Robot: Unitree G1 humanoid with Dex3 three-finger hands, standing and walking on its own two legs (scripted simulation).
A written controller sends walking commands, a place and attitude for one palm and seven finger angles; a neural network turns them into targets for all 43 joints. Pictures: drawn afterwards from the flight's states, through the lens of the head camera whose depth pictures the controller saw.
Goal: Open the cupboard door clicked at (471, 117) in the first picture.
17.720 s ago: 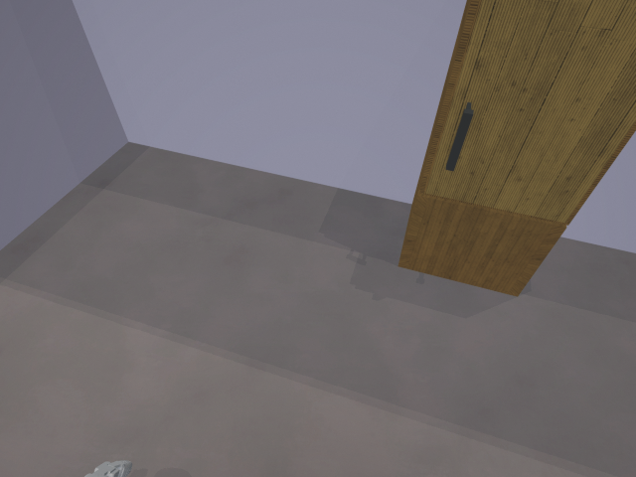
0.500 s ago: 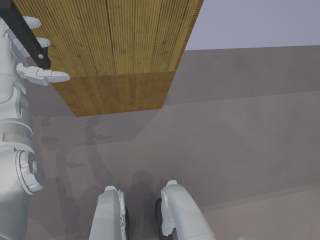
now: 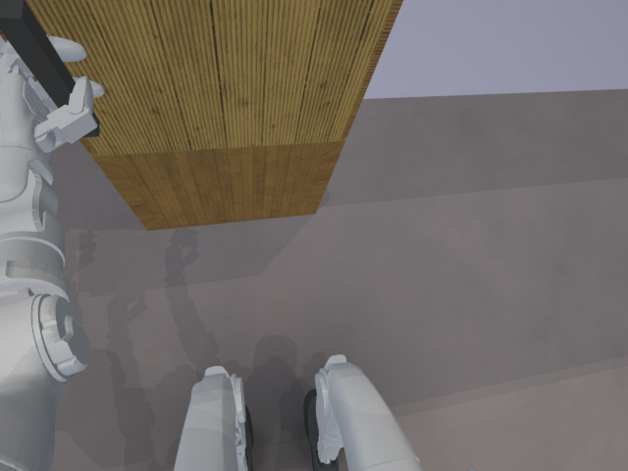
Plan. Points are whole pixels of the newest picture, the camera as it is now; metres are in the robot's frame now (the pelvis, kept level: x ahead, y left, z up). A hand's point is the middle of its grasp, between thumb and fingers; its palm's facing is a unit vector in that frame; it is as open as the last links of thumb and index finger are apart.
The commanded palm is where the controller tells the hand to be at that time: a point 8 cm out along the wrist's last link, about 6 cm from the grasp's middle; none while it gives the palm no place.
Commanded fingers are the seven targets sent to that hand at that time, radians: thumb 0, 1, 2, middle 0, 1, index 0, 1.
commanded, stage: close the thumb around the handle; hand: left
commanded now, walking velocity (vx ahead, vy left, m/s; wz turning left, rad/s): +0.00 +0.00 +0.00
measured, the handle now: (58, 64) +0.58 +0.25 +0.04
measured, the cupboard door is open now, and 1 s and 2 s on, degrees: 0 30 40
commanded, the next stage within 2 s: pull the door open along its arc in 0.02 s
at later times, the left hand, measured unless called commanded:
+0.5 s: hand (93, 154) +0.47 +0.21 +0.03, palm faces +0.08 -1.00 -0.03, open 5.9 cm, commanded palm +0.43 +0.25 +0.04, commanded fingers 0.00 0.90 0.90 -0.40 -1.35 -0.40 -1.35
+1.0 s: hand (178, 252) +0.36 +0.12 +0.03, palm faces +0.52 -0.85 +0.00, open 5.9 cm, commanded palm +0.30 +0.14 +0.04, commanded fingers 0.00 0.90 0.90 -0.40 -1.35 -0.40 -1.35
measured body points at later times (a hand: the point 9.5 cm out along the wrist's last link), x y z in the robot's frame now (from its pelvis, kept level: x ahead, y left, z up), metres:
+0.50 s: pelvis +0.01 +0.00 +0.02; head +0.17 +0.03 +0.44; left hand +0.46 +0.26 +0.03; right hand +0.05 -0.25 -0.10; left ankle +0.03 +0.09 -0.59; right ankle +0.04 -0.11 -0.59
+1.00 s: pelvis +0.01 -0.03 +0.03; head +0.13 -0.02 +0.47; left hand +0.33 +0.16 +0.03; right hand +0.18 -0.24 -0.10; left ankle +0.03 +0.09 -0.59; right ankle +0.04 -0.12 -0.59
